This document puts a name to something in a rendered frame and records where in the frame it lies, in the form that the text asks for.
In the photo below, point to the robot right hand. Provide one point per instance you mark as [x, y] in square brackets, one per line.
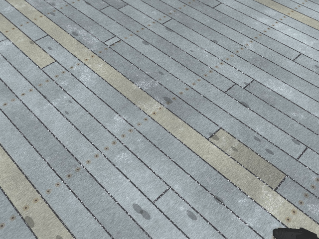
[293, 233]

